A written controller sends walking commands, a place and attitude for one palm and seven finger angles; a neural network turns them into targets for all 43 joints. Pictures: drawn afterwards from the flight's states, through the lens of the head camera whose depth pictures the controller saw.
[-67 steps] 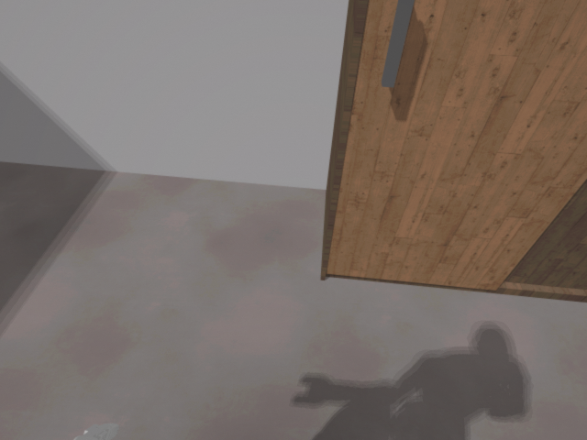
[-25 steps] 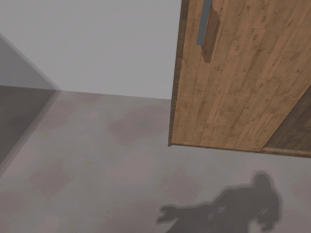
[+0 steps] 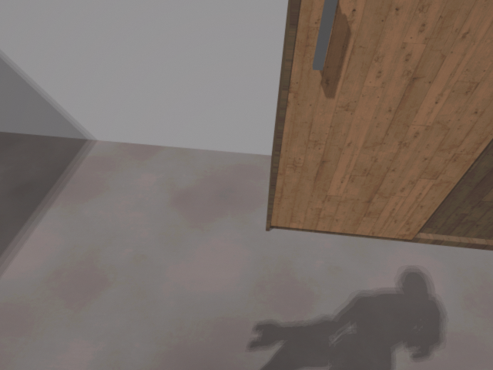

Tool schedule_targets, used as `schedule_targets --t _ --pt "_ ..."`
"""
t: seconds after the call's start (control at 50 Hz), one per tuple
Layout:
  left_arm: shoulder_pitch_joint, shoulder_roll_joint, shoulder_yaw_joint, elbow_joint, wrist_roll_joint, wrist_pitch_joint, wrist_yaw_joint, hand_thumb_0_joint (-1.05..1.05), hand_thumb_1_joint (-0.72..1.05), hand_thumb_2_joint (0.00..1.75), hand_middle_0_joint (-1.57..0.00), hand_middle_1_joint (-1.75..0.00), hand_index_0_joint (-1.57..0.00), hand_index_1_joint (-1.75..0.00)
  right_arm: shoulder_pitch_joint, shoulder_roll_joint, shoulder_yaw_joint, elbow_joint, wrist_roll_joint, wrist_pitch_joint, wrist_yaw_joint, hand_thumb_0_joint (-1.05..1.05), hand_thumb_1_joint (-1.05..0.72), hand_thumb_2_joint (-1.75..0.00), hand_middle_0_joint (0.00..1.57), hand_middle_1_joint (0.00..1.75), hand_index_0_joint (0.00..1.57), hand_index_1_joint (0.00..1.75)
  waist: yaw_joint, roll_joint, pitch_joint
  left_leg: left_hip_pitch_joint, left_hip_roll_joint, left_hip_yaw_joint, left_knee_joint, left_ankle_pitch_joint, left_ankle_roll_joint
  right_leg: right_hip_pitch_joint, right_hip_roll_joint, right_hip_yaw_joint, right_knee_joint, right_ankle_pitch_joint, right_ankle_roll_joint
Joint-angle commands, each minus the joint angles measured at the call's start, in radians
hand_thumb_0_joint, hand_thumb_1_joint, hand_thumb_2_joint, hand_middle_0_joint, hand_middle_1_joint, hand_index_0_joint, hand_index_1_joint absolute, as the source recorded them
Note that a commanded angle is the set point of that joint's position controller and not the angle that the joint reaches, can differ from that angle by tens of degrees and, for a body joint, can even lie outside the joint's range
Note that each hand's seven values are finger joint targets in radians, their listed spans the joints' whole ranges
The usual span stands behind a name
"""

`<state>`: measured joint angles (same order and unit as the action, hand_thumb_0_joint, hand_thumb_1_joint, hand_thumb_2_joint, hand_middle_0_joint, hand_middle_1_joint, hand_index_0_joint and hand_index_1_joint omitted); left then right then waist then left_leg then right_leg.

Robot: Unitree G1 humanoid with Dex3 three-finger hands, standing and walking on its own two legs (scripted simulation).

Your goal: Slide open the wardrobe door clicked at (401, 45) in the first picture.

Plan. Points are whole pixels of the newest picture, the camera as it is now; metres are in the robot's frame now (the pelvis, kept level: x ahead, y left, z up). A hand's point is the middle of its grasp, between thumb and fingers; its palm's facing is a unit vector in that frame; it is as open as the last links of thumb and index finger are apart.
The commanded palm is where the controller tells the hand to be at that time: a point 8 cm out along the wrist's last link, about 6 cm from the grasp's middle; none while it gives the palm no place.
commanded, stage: look at it before walking up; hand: left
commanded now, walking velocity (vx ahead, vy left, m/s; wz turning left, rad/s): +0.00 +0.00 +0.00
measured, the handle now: (324, 27) +0.85 -0.14 +0.20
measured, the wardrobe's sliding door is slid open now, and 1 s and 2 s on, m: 0.00 0.00 0.00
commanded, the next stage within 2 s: walk to a spot facing it in 0.10 s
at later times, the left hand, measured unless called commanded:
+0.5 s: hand out of the picture +0.07 +0.21 -0.18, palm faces -0.11 -0.95 -0.28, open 7.4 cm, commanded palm none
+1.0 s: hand out of the picture +0.09 +0.16 -0.17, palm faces -0.29 -0.92 -0.25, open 7.4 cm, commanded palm none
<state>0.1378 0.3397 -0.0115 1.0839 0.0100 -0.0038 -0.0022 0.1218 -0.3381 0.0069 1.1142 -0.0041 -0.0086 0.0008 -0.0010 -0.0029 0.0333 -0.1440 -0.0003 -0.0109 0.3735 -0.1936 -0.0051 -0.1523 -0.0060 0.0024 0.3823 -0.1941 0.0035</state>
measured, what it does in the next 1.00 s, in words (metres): lifts its left foot, turning right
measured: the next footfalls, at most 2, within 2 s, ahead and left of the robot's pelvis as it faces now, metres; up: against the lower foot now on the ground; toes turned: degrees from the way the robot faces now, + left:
left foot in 1.16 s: +0.05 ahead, +0.11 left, +0.00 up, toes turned -30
right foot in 1.70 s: -0.12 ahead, -0.05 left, +0.00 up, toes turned -56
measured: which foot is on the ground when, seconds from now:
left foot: down 0.00-0.62, up 0.64-1.00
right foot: down 0.00-1.00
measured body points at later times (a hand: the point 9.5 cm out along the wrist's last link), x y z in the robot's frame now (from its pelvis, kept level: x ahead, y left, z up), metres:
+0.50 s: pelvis +0.00 -0.01 -0.01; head +0.02 -0.01 +0.44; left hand +0.08 +0.26 -0.16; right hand +0.05 -0.28 -0.15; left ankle +0.01 +0.12 -0.75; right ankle +0.01 -0.12 -0.74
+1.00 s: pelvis -0.02 -0.02 -0.01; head +0.01 -0.04 +0.44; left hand +0.10 +0.21 -0.15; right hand -0.01 -0.31 -0.14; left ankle +0.01 +0.14 -0.68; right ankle -0.01 -0.11 -0.75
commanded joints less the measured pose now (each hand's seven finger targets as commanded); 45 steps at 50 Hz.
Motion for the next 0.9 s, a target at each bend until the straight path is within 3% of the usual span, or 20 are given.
schedule_targets --t 0.0,0.2,0.22,0.28,0.34,0.42,0.44,0.46,0.48,0.5,0.52,0.56,0.58,0.6,0.62,0.64,0.66,0.7,0.76,0.88 --pt "-0.038 0.203 0.047 -0.062 0.002 -0.024 0.013 0.00 0.90 0.90 -0.20 -0.30 -0.20 -0.30 -0.052 -0.205 -0.044 -0.067 -0.005 -0.024 -0.011 0.00 -0.90 -0.90 0.20 0.30 0.20 0.30 0.003 0.005 -0.047 0.000 0.110 -0.100 -0.072 0.089 0.028 0.002 -0.115 0.105 -0.073 0.066 -0.033" --pt "-0.045 0.208 0.048 -0.064 0.002 -0.024 0.012 0.00 0.90 0.90 -0.20 -0.30 -0.20 -0.30 -0.058 -0.209 -0.045 -0.069 -0.004 -0.024 -0.013 0.00 -0.90 -0.90 0.20 0.30 0.20 0.30 0.002 0.000 -0.048 0.020 0.116 -0.089 -0.072 0.103 0.026 0.001 -0.113 0.112 -0.074 0.101 -0.035" --pt "-0.042 0.199 0.049 -0.068 0.003 -0.019 0.011 0.00 0.90 0.90 -0.20 -0.30 -0.20 -0.30 -0.048 -0.199 -0.046 -0.069 -0.005 -0.022 -0.016 0.00 -0.90 -0.90 0.20 0.30 0.20 0.30 -0.001 -0.005 -0.056 0.033 0.118 -0.075 -0.052 0.108 0.023 -0.011 -0.109 0.119 -0.060 0.125 -0.036" --pt "0.016 0.101 0.039 -0.074 0.002 0.014 0.017 0.00 0.90 0.90 -0.20 -0.30 -0.20 -0.30 0.022 -0.087 -0.033 -0.074 -0.007 -0.002 -0.023 0.00 -0.90 -0.90 0.20 0.30 0.20 0.30 -0.005 -0.013 -0.064 0.029 0.126 -0.023 0.011 0.141 0.005 -0.044 -0.106 0.132 0.009 0.226 -0.027" --pt "0.034 0.106 0.053 -0.109 0.006 0.031 0.013 0.00 0.90 0.90 -0.20 -0.30 -0.20 -0.30 0.037 -0.101 -0.052 -0.110 -0.007 0.012 -0.030 0.00 -0.90 -0.90 0.20 0.30 0.20 0.30 -0.007 -0.001 -0.049 0.010 0.146 -0.010 0.046 0.105 0.012 -0.102 -0.086 0.147 0.070 0.235 -0.031" --pt "0.049 0.084 0.066 -0.160 0.008 0.042 0.001 0.00 0.90 0.90 -0.20 -0.30 -0.20 -0.30 0.024 -0.122 -0.077 -0.162 -0.011 0.017 -0.035 0.00 -0.90 -0.90 0.20 0.30 0.20 0.30 -0.004 0.076 -0.043 0.005 0.219 -0.046 0.024 0.063 0.051 -0.202 -0.022 0.112 0.218 0.162 -0.016" --pt "0.057 0.071 0.069 -0.165 0.008 0.045 -0.001 0.00 0.90 0.90 -0.20 -0.30 -0.20 -0.30 0.018 -0.130 -0.084 -0.173 -0.010 0.017 -0.035 0.00 -0.90 -0.90 0.20 0.30 0.20 0.30 0.001 0.123 -0.043 -0.012 0.263 -0.068 0.008 0.082 0.078 -0.211 -0.003 0.081 0.302 0.088 -0.009" --pt "0.062 0.056 0.071 -0.176 0.009 0.048 -0.004 0.00 0.90 0.90 -0.20 -0.30 -0.20 -0.30 0.016 -0.129 -0.088 -0.181 -0.010 0.013 -0.035 0.00 -0.90 -0.90 0.20 0.30 0.20 0.30 0.002 0.175 -0.045 -0.021 0.316 -0.094 -0.019 0.146 0.118 -0.231 0.015 0.042 0.408 -0.116 0.003" --pt "0.068 0.041 0.076 -0.187 0.008 0.053 -0.006 0.00 0.90 0.90 -0.20 -0.30 -0.20 -0.30 0.005 -0.127 -0.091 -0.189 -0.012 0.011 -0.034 0.00 -0.90 -0.90 0.20 0.30 0.20 0.30 0.008 0.211 -0.034 -0.031 0.359 -0.098 -0.034 0.209 0.157 -0.244 0.010 0.013 0.498 -0.262 0.014" --pt "0.078 0.035 0.080 -0.194 0.008 0.055 -0.007 0.00 0.90 0.90 -0.20 -0.30 -0.20 -0.30 -0.008 -0.119 -0.092 -0.203 -0.013 0.009 -0.034 0.00 -0.90 -0.90 0.20 0.30 0.20 0.30 0.015 0.201 -0.040 -0.044 0.376 -0.087 -0.018 0.261 0.174 -0.233 -0.010 0.021 0.526 -0.307 0.013" --pt "0.102 0.026 0.085 -0.197 0.007 0.055 -0.010 0.00 0.90 0.90 -0.20 -0.30 -0.20 -0.30 -0.035 -0.116 -0.096 -0.215 -0.015 0.009 -0.035 0.00 -0.90 -0.90 0.20 0.30 0.20 0.30 0.031 0.204 -0.035 -0.071 0.375 -0.049 0.018 0.273 0.164 -0.204 -0.034 0.023 0.499 -0.312 0.009" --pt "0.201 0.022 0.096 -0.178 0.011 0.045 -0.015 0.00 0.90 0.90 -0.20 -0.30 -0.20 -0.30 -0.075 -0.109 -0.102 -0.233 -0.016 0.015 -0.033 0.00 -0.90 -0.90 0.20 0.30 0.20 0.30 0.088 0.120 -0.049 -0.147 0.310 0.048 0.199 0.192 0.084 -0.059 -0.036 -0.001 0.282 -0.130 0.004" --pt "0.242 0.074 0.107 -0.170 0.020 0.031 -0.011 0.00 0.90 0.90 -0.20 -0.30 -0.20 -0.30 -0.056 -0.070 -0.097 -0.238 -0.010 0.026 -0.028 0.00 -0.90 -0.90 0.20 0.30 0.20 0.30 0.099 -0.085 -0.043 -0.233 0.191 0.135 0.427 -0.012 0.001 -0.009 -0.101 0.119 0.064 0.061 -0.016" --pt "0.253 0.178 0.125 -0.178 0.028 0.015 0.007 0.00 0.90 0.90 -0.20 -0.30 -0.20 -0.30 -0.035 0.019 -0.082 -0.274 -0.008 0.029 -0.024 0.00 -0.90 -0.90 0.20 0.30 0.20 0.30 0.083 -0.403 -0.018 -0.475 0.022 0.137 0.696 -0.407 -0.062 0.016 -0.339 0.560 -0.079 0.327 -0.096" --pt "0.263 0.167 0.122 -0.188 0.012 0.022 0.020 0.00 0.90 0.90 -0.20 -0.30 -0.20 -0.30 -0.054 -0.015 -0.087 -0.282 -0.006 0.037 -0.028 0.00 -0.90 -0.90 0.20 0.30 0.20 0.30 0.091 -0.280 -0.031 -0.426 0.040 -0.013 0.771 -0.397 -0.043 -0.046 -0.362 0.566 -0.118 0.288 -0.163" --pt "0.205 0.145 0.125 -0.203 0.012 0.023 0.024 0.00 0.90 0.90 -0.20 -0.30 -0.20 -0.30 -0.041 -0.011 -0.090 -0.274 -0.005 0.039 -0.025 0.00 -0.90 -0.90 0.20 0.30 0.20 0.30 0.053 -0.217 -0.014 -0.441 0.067 -0.026 0.792 -0.330 -0.039 -0.053 -0.331 0.503 -0.121 0.184 -0.180" --pt "0.158 0.122 0.124 -0.217 0.012 0.021 0.023 0.00 0.90 0.90 -0.20 -0.30 -0.20 -0.30 -0.049 -0.011 -0.090 -0.261 -0.006 0.033 -0.024 0.00 -0.90 -0.90 0.20 0.30 0.20 0.30 0.046 -0.188 -0.014 -0.454 0.075 -0.033 0.809 -0.276 -0.042 -0.059 -0.284 0.499 -0.100 0.139 -0.179" --pt "0.120 0.072 0.111 -0.230 0.005 0.013 0.019 0.00 0.90 0.90 -0.20 -0.30 -0.20 -0.30 -0.028 -0.010 -0.093 -0.240 -0.011 0.030 -0.022 0.00 -0.90 -0.90 0.20 0.30 0.20 0.30 0.025 -0.110 -0.039 -0.426 0.082 -0.030 0.799 -0.176 -0.056 -0.038 -0.221 0.398 -0.065 0.204 -0.169" --pt "0.152 0.061 0.115 -0.222 0.004 0.007 0.019 0.00 0.90 0.90 -0.20 -0.30 -0.20 -0.30 0.000 0.012 -0.090 -0.227 -0.013 0.034 -0.024 0.00 -0.90 -0.90 0.20 0.30 0.20 0.30 0.026 -0.088 -0.109 -0.417 0.067 -0.018 0.763 -0.137 -0.070 0.039 -0.182 0.346 -0.035 0.284 -0.152" --pt "0.190 0.058 0.121 -0.213 0.009 0.014 0.016 0.00 0.90 0.90 -0.20 -0.30 -0.20 -0.30 -0.043 0.015 -0.088 -0.253 -0.014 0.037 -0.032 0.00 -0.90 -0.90 0.20 0.30 0.20 0.30 0.045 -0.112 -0.089 -0.431 0.051 -0.034 0.684 -0.161 -0.079 0.052 -0.168 0.417 -0.050 0.247 -0.161"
